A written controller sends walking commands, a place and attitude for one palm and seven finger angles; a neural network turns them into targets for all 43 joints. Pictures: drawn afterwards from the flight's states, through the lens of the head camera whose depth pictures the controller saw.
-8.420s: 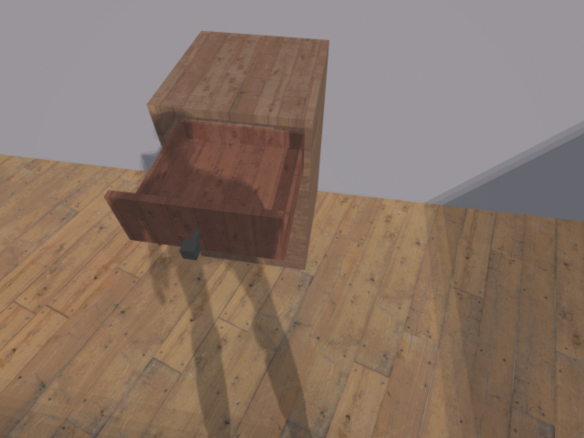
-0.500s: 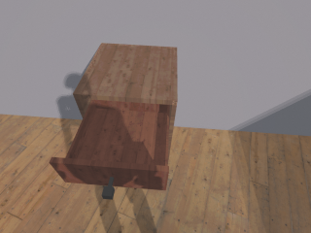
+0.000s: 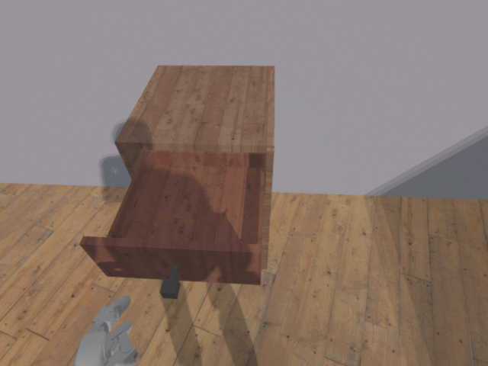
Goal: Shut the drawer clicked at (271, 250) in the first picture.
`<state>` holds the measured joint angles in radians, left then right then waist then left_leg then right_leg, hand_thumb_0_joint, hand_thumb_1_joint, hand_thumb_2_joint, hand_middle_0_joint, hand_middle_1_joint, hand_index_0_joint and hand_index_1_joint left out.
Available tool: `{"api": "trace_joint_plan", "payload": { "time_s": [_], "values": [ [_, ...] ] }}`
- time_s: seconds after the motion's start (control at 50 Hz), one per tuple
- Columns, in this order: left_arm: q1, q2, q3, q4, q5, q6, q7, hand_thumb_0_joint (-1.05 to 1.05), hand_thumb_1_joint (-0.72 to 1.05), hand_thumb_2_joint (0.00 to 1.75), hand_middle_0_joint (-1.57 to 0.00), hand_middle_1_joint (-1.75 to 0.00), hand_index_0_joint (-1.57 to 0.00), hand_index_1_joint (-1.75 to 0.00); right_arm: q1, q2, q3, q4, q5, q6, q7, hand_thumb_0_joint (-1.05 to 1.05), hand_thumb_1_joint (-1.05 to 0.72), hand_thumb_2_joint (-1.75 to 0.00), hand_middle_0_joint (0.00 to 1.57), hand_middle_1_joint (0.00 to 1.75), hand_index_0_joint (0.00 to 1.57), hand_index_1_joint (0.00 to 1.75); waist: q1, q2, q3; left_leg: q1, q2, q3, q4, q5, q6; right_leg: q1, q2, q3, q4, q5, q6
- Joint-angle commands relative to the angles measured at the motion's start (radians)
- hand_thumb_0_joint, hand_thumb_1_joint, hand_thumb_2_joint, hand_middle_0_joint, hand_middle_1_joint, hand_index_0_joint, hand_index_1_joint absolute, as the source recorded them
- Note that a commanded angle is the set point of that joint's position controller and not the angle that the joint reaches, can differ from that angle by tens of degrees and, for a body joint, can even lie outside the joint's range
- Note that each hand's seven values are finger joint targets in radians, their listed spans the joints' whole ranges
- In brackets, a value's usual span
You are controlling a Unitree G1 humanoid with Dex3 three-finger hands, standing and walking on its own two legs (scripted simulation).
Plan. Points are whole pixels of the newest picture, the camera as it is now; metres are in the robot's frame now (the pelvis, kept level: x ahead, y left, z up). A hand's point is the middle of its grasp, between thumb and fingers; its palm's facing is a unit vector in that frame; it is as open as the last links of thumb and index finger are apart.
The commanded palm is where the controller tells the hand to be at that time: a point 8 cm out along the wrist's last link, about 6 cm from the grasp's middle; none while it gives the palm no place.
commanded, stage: raise the hand and make a fist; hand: left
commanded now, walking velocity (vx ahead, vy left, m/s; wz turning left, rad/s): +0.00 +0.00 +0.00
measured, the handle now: (172, 281) +0.33 +0.18 -0.15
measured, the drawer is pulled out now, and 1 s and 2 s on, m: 0.30 0.30 0.30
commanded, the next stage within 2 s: bring the fist close to the handle in 1.72 s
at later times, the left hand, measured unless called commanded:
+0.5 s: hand (156, 360) +0.16 +0.15 -0.05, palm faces -0.07 -1.00 -0.06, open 4.6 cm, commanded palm +0.13 +0.21 -0.05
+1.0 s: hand (153, 357) +0.16 +0.16 -0.05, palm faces -0.05 -1.00 -0.02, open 3.1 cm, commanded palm +0.13 +0.21 -0.05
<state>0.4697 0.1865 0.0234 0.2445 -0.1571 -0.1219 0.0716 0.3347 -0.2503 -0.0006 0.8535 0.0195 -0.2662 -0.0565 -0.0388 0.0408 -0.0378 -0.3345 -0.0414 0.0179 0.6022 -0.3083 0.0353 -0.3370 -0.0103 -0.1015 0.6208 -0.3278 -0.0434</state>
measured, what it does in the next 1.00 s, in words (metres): lowers itself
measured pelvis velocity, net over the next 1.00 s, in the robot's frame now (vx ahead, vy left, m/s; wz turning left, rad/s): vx -0.03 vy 0.00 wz -0.02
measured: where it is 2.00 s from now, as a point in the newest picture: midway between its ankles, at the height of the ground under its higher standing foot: outside the picture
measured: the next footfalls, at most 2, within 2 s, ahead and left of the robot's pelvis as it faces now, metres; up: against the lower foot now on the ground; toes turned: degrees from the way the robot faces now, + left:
none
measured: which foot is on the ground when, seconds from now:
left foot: down 0.00-1.00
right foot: down 0.00-1.00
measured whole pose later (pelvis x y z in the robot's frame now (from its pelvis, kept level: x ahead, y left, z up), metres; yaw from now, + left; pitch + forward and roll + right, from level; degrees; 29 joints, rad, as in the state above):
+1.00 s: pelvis -0.03 +0.00 -0.09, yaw -1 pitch +17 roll -2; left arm 0.57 0.18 0.05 -0.11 -0.20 -0.49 -0.21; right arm 0.18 -0.23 -0.03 0.50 0.02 -0.20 -0.04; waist -0.01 0.02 -0.16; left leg -0.99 0.00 0.00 1.25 -0.55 0.04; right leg -0.96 0.00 -0.13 1.20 -0.53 -0.06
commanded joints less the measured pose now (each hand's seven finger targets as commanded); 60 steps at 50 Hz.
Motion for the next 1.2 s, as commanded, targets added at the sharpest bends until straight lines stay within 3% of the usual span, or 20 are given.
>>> {"api": "trace_joint_plan", "payload": {
  "time_s": [0.0,0.04,0.06,0.08,0.12,0.16,0.24,0.26,0.28,0.36,0.42,0.48,0.52,0.6,0.72,0.84,0.9,0.96,1.0,1.18],
  "values": [
    [0.108,-0.08,-0.012,-0.058,-0.057,-0.301,-0.17,0.0,0.9,0.9,-0.4,-0.52,-0.4,-0.52,-0.183,-0.122,-0.068,-0.303,-0.017,-0.117,0.02,0.0,-0.9,-0.9,0.2,0.3,0.2,0.3,0.054,-0.299,-0.043,-0.275,0.019,-0.044,0.153,-0.037,-0.022,-0.29,-0.001,0.042,0.067,-0.148,0.019],
    [0.194,-0.043,0.046,-0.085,-0.086,-0.448,-0.286,0.0,0.9,0.9,-0.44,-0.56,-0.44,-0.56,-0.213,-0.113,-0.085,-0.365,-0.013,-0.117,0.049,0.0,-0.9,-0.9,0.2,0.3,0.2,0.3,0.092,-0.246,-0.134,-0.392,0.003,-0.023,0.255,-0.018,-0.032,-0.277,-0.006,0.08,0.175,-0.067,0.011],
    [0.181,0.034,0.119,-0.055,-0.078,-0.512,-0.337,0.0,0.9,0.9,-0.46,-0.58,-0.46,-0.58,-0.213,-0.115,-0.092,-0.37,-0.007,-0.109,0.065,0.0,-0.9,-0.9,0.2,0.3,0.2,0.3,0.1,-0.132,-0.154,-0.44,-0.002,-0.016,0.307,-0.002,-0.042,-0.283,-0.018,0.114,0.227,-0.009,-0.001],
    [0.152,0.077,0.154,-0.067,-0.073,-0.561,-0.374,0.0,0.9,0.9,-0.48,-0.6,-0.48,-0.6,-0.229,-0.112,-0.096,-0.397,-0.004,-0.098,0.074,0.0,-0.9,-0.9,0.2,0.3,0.2,0.3,0.098,-0.107,-0.174,-0.493,-0.005,-0.007,0.351,-0.012,-0.041,-0.296,-0.021,0.133,0.267,-0.012,-0.003],
    [0.117,0.102,0.173,-0.121,-0.081,-0.536,-0.392,0.0,0.9,0.9,-0.52,-0.65,-0.52,-0.65,-0.273,-0.113,-0.095,-0.474,0.004,-0.063,0.069,0.0,-0.9,-0.9,0.2,0.3,0.2,0.3,0.111,-0.119,-0.203,-0.58,-0.015,0.02,0.399,-0.075,-0.023,-0.299,-0.026,0.187,0.282,-0.097,0.007],
    [0.024,0.115,0.168,-0.26,-0.097,-0.475,-0.37,0.0,0.9,0.9,-0.56,-0.69,-0.56,-0.69,-0.282,-0.109,-0.089,-0.529,0.014,-0.027,0.058,0.0,-0.9,-0.9,0.2,0.3,0.2,0.3,0.104,-0.027,-0.219,-0.583,-0.014,0.011,0.411,-0.126,-0.016,-0.338,-0.02,0.207,0.274,-0.199,0.002],
    [-0.07,0.124,0.159,-0.527,-0.091,-0.466,-0.29,0.0,0.9,0.9,-0.64,-0.78,-0.64,-0.78,-0.219,-0.078,-0.079,-0.548,0.013,-0.001,0.031,0.0,-0.9,-0.9,0.2,0.3,0.2,0.3,0.056,0.037,-0.309,-0.55,0.016,-0.016,0.477,-0.064,0.002,-0.342,-0.01,0.232,0.298,-0.121,0.007],
    [-0.118,0.129,0.151,-0.582,-0.086,-0.482,-0.284,0.0,0.9,0.9,-0.66,-0.8,-0.66,-0.8,-0.193,-0.08,-0.076,-0.534,0.007,-0.001,0.025,0.0,-0.9,-0.9,0.2,0.3,0.2,0.3,0.027,0.02,-0.337,-0.547,0.029,-0.027,0.496,-0.047,0.006,-0.371,0.001,0.218,0.318,-0.085,0.013],
    [-0.112,0.119,0.138,-0.587,-0.084,-0.493,-0.288,0.0,0.9,0.9,-0.68,-0.82,-0.68,-0.82,-0.19,-0.076,-0.073,-0.523,0.003,-0.002,0.019,0.0,-0.9,-0.9,0.2,0.3,0.2,0.3,0.018,0.033,-0.332,-0.545,0.035,-0.035,0.505,-0.033,0.007,-0.382,0.002,0.21,0.323,-0.054,0.014],
    [-0.124,0.108,0.09,-0.467,-0.095,-0.481,-0.376,0.0,0.9,0.9,-0.76,-0.91,-0.76,-0.91,-0.194,-0.086,-0.05,-0.467,0.006,-0.028,0.005,0.0,-0.9,-0.9,0.2,0.3,0.2,0.3,-0.03,-0.007,-0.262,-0.613,0.044,-0.052,0.552,-0.063,0.009,-0.435,-0.001,0.214,0.305,-0.088,0.029],
    [-0.066,0.124,0.118,-0.415,-0.125,-0.411,-0.437,0.0,0.9,0.9,-0.82,-0.97,-0.82,-0.97,-0.205,-0.09,-0.049,-0.459,0.021,-0.04,-0.004,0.0,-0.9,-0.9,0.2,0.3,0.2,0.3,0.001,-0.026,-0.31,-0.623,0.041,-0.056,0.538,-0.077,0.008,-0.382,-0.011,0.214,0.288,-0.148,0.031],
    [-0.021,0.146,0.182,-0.402,-0.144,-0.339,-0.428,0.0,0.9,0.9,-0.88,-1.04,-0.88,-1.04,-0.224,-0.08,-0.048,-0.463,0.028,-0.032,-0.01,0.0,-0.9,-0.9,0.2,0.3,0.2,0.3,0.032,-0.081,-0.359,-0.637,0.038,-0.06,0.527,-0.06,0.008,-0.319,-0.024,0.222,0.281,-0.145,0.042],
    [-0.006,0.156,0.22,-0.428,-0.152,-0.325,-0.399,0.0,0.9,0.9,-0.92,-1.08,-0.92,-1.08,-0.231,-0.064,-0.052,-0.461,0.026,-0.031,-0.009,0.0,-0.9,-0.9,0.2,0.3,0.2,0.3,0.052,-0.077,-0.37,-0.635,0.037,-0.058,0.512,-0.057,0.002,-0.293,-0.031,0.221,0.28,-0.137,0.046],
    [0.033,0.137,0.217,-0.445,-0.134,-0.352,-0.34,0.0,0.9,0.9,-1.0,-1.17,-1.0,-1.17,-0.229,-0.056,-0.058,-0.449,0.018,-0.03,-0.003,0.0,-0.9,-0.9,0.2,0.3,0.2,0.3,0.061,-0.064,-0.347,-0.62,0.039,-0.056,0.485,-0.048,0.0,-0.326,-0.02,0.182,0.298,-0.145,0.032],
    [0.089,0.082,0.123,-0.473,-0.108,-0.41,-0.327,0.0,0.9,0.9,-1.12,-1.3,-1.12,-1.3,-0.219,-0.071,-0.067,-0.461,0.016,-0.03,0.007,0.0,-0.9,-0.9,0.2,0.3,0.2,0.3,0.037,-0.044,-0.315,-0.589,0.036,-0.056,0.465,-0.054,0.003,-0.392,-0.01,0.139,0.324,-0.143,0.023],
    [0.107,0.086,0.1,-0.544,-0.087,-0.439,-0.292,0.0,0.9,0.9,-1.24,-1.43,-1.24,-1.43,-0.202,-0.084,-0.071,-0.483,0.009,-0.015,0.008,0.0,-0.9,-0.9,0.2,0.3,0.2,0.3,0.033,-0.006,-0.317,-0.537,0.04,-0.069,0.45,-0.045,0.001,-0.451,0.007,0.086,0.367,-0.117,0.009],
    [0.133,0.07,0.072,-0.57,-0.068,-0.439,-0.27,0.0,0.9,0.9,-1.3,-1.49,-1.3,-1.49,-0.198,-0.086,-0.07,-0.503,0.003,0.0,0.014,0.0,-0.9,-0.9,0.2,0.3,0.2,0.3,0.035,0.023,-0.326,-0.503,0.042,-0.073,0.446,-0.022,-0.001,-0.477,0.013,0.059,0.391,-0.081,0.005],
    [0.144,0.08,0.074,-0.557,-0.055,-0.421,-0.26,0.0,0.9,0.9,-1.36,-1.56,-1.36,-1.56,-0.195,-0.089,-0.068,-0.516,0.004,0.023,0.014,0.0,-0.9,-0.9,0.2,0.3,0.2,0.3,0.03,-0.014,-0.313,-0.513,0.044,-0.082,0.446,-0.02,-0.002,-0.48,0.019,0.051,0.397,-0.07,0.005],
    [0.152,0.066,0.051,-0.576,-0.051,-0.408,-0.265,0.0,0.9,0.9,-1.4,-1.6,-1.4,-1.6,-0.196,-0.089,-0.064,-0.536,0.004,0.036,0.017,0.0,-0.9,-0.9,0.2,0.3,0.2,0.3,0.031,0.002,-0.318,-0.512,0.043,-0.079,0.445,-0.028,-0.003,-0.477,0.018,0.052,0.397,-0.073,0.006],
    [0.173,0.048,0.008,-0.645,-0.039,-0.377,-0.265,0.0,0.9,0.9,-1.4,-1.6,-1.4,-1.6,-0.191,-0.084,-0.051,-0.568,0.002,0.066,0.023,0.0,-0.9,-0.9,0.2,0.3,0.2,0.3,0.029,0.023,-0.332,-0.466,0.05,-0.1,0.443,0.034,-0.01,-0.498,0.025,0.027,0.42,-0.028,0.004]
  ]
}}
